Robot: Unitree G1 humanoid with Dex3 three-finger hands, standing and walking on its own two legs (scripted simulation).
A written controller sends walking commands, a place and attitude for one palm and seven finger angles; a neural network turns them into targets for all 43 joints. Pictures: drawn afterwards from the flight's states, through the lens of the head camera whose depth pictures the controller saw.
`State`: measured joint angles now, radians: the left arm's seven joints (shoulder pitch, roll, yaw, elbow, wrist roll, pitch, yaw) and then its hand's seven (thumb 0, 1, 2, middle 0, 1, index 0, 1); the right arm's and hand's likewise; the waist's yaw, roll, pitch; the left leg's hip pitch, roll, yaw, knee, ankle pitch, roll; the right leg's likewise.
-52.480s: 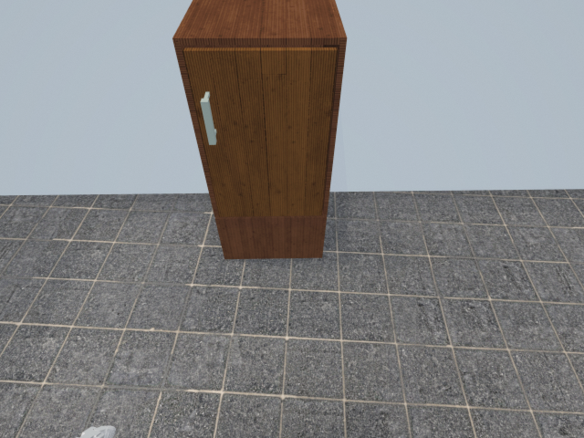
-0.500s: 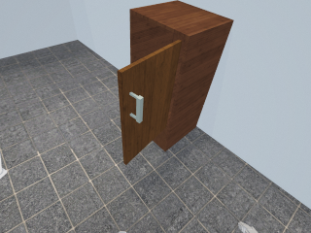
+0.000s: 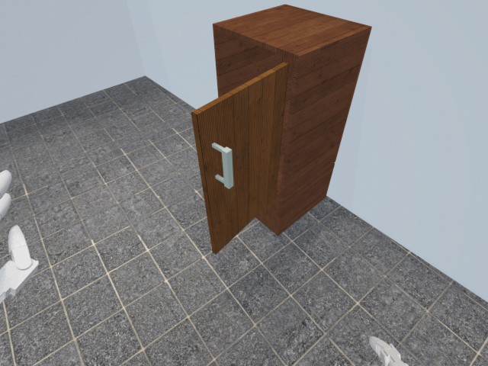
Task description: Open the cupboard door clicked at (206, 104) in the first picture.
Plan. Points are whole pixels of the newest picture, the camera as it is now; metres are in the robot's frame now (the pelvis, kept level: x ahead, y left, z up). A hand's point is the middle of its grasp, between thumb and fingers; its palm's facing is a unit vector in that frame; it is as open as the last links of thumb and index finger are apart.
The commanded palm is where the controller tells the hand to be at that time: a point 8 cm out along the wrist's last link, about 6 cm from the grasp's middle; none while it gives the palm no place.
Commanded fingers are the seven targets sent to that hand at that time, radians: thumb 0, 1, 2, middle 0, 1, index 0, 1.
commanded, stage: let the arm hang, fingers relaxed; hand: left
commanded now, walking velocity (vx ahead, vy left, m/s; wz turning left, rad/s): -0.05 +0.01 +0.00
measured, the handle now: (222, 165) +0.63 +0.10 -0.05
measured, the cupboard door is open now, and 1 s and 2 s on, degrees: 98 98 98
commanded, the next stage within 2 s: look to check the result in 1.14 s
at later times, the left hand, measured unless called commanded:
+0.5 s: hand out of the picture -0.05 +0.21 -0.17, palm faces +0.07 -0.98 -0.21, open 7.1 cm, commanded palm none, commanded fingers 0.00 0.90 0.90 -0.20 -0.30 -0.20 -0.30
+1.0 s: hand out of the picture -0.03 +0.19 -0.17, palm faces +0.05 -0.98 -0.17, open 7.4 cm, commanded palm none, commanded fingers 0.00 0.90 0.90 -0.20 -0.30 -0.20 -0.30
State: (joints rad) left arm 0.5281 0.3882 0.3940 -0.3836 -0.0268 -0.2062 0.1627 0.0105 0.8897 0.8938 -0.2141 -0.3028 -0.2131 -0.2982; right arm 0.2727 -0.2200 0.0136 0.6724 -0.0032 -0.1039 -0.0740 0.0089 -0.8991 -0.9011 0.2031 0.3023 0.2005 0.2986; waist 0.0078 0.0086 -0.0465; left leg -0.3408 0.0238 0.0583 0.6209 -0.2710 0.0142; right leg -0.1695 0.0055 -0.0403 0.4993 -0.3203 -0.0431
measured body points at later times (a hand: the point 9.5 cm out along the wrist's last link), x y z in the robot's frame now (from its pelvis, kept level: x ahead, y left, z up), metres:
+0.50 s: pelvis -0.01 +0.02 +0.00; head +0.01 +0.03 +0.45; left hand -0.05 +0.26 -0.16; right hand +0.02 -0.21 -0.15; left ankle +0.03 +0.14 -0.74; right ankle -0.03 -0.09 -0.74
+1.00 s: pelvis -0.02 +0.03 +0.00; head -0.01 +0.03 +0.45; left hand -0.03 +0.24 -0.16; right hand -0.04 -0.17 -0.16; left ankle +0.03 +0.14 -0.74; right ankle -0.03 -0.09 -0.74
